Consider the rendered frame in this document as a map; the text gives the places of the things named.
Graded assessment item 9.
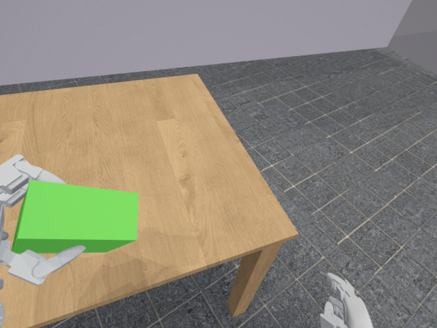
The sponge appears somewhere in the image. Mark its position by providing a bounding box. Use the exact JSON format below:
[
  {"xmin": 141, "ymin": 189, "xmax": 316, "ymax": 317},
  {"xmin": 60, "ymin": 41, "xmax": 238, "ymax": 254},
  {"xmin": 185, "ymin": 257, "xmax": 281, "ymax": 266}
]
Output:
[{"xmin": 11, "ymin": 180, "xmax": 139, "ymax": 254}]

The robot left hand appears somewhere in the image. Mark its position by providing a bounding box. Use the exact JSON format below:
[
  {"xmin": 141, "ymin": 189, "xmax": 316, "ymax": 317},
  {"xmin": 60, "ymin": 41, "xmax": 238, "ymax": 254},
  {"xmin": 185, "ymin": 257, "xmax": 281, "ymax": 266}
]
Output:
[{"xmin": 0, "ymin": 154, "xmax": 86, "ymax": 286}]

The table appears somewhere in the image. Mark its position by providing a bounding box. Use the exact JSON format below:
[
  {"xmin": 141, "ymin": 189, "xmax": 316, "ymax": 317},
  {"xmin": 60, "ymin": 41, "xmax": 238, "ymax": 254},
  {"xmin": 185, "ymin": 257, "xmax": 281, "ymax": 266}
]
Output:
[{"xmin": 0, "ymin": 74, "xmax": 298, "ymax": 328}]

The robot right hand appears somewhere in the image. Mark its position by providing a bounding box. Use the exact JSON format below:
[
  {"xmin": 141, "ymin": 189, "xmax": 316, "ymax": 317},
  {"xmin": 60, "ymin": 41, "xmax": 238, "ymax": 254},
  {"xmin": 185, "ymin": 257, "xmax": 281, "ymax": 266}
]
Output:
[{"xmin": 320, "ymin": 273, "xmax": 373, "ymax": 328}]

